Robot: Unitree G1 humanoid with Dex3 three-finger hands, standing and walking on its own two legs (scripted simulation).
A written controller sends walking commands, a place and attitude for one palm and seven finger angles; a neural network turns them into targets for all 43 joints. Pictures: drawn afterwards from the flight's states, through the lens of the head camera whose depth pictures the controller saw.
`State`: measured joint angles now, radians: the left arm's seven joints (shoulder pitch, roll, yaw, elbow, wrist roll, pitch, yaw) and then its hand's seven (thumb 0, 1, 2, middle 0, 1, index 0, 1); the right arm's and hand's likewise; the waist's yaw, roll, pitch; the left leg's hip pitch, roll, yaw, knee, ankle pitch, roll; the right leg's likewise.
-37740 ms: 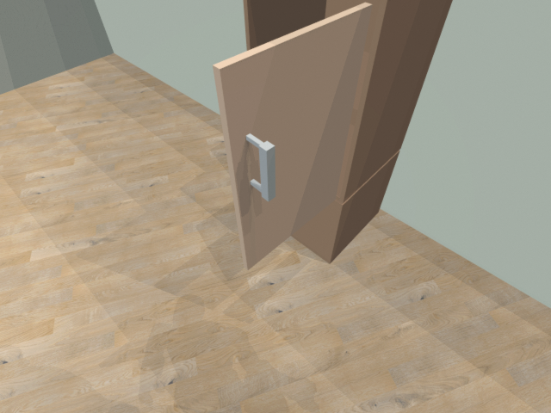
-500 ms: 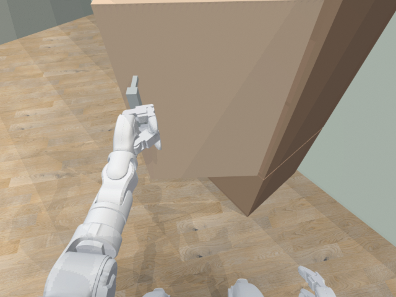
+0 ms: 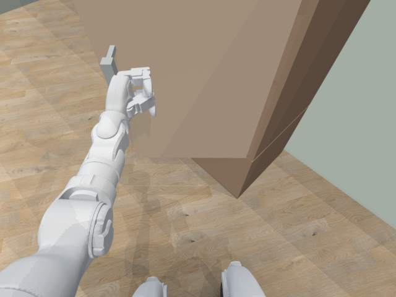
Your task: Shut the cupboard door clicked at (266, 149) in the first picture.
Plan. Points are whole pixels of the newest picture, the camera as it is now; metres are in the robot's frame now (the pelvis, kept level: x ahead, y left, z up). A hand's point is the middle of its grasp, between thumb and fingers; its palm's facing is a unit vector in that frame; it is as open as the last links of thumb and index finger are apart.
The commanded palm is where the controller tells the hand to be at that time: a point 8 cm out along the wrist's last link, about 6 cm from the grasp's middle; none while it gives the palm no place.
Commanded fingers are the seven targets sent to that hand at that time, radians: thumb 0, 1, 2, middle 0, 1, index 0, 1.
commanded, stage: push the door shut along its arc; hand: left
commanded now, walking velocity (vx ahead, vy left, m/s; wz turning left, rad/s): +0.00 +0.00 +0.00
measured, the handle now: (118, 80) +0.55 +0.14 +0.10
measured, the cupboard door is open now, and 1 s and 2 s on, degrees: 45 30 22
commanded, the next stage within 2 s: pull the fist back off the door in 1.04 s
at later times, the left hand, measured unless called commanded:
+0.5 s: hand (161, 77) +0.55 +0.04 +0.11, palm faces -0.29 -0.96 -0.04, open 3.0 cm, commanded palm +0.55 +0.10 +0.10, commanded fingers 0.00 0.90 0.90 -1.30 -1.50 -1.30 -1.50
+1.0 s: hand (169, 63) +0.59 +0.02 +0.11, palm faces -0.38 -0.93 -0.02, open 3.4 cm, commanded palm +0.61 +0.05 +0.10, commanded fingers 0.00 0.90 0.90 -1.30 -1.50 -1.30 -1.50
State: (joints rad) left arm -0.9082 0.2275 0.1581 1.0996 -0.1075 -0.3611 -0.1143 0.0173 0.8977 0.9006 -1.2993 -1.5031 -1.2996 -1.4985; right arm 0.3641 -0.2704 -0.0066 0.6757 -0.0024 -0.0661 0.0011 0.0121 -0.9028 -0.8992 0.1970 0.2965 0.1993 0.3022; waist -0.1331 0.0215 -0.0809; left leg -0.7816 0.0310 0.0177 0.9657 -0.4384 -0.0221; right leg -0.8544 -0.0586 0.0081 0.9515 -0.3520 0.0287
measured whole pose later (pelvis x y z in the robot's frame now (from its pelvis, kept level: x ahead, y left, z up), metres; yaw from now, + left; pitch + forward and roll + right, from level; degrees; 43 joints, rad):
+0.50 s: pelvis -0.01 +0.00 -0.02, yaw -1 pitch +21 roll +0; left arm -1.21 0.43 0.26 1.28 -0.06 -0.27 -0.25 0.00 0.86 0.91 -1.30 -1.50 -1.30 -1.50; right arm 0.40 -0.29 0.02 0.64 -0.01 -0.07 0.00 0.01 -0.90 -0.90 0.20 0.30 0.20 0.30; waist -0.24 0.04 -0.07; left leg -0.98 0.05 0.00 1.07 -0.46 -0.03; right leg -1.04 -0.04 0.00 1.03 -0.36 0.02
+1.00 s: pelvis +0.00 +0.01 -0.03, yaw -1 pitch +26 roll -2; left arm -1.44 0.50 0.21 1.39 -0.02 -0.18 -0.28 0.04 0.97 0.98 -1.30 -1.50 -1.30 -1.50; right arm 0.43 -0.27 0.03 0.67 -0.05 -0.09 0.01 0.01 -0.90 -0.90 0.20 0.30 0.20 0.30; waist -0.31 0.06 -0.07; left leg -1.11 0.05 -0.01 1.15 -0.49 -0.01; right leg -1.16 -0.04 -0.01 1.08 -0.37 0.04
